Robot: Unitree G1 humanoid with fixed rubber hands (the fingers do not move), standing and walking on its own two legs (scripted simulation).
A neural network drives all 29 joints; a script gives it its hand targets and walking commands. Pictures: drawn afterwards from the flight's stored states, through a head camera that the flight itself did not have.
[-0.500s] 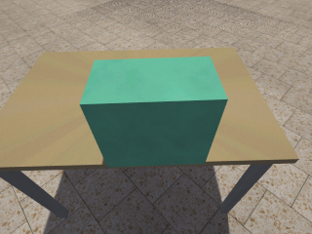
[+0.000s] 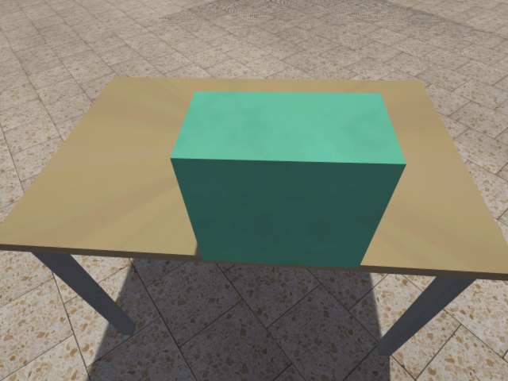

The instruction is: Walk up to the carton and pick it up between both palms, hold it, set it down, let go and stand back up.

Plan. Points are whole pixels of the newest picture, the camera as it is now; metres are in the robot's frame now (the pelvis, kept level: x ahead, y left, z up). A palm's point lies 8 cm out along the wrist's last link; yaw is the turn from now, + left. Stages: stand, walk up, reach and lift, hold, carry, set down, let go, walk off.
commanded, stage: walk up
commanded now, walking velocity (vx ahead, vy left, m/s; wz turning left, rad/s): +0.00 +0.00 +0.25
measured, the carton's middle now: (282, 185) +0.44 +0.00 +0.07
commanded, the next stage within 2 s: stand in 1.06 s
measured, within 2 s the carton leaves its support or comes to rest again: neither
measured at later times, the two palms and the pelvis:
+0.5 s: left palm out of the picture +0.01 +0.26 -0.15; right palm out of the picture +0.01 -0.24 -0.11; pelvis +0.00 +0.00 +0.01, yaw +4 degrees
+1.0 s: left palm out of the picture +0.01 +0.15 -0.15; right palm out of the picture +0.00 -0.28 -0.15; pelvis +0.02 -0.06 +0.00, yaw +3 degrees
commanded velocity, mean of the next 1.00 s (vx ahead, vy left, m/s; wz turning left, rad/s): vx -0.01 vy -0.06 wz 0.06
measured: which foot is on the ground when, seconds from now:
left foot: up 0.00-0.14, down 0.16-0.62, up 0.64-0.94, down 0.96-1.00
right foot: down 0.00-0.16, up 0.18-0.60, down 0.62-1.00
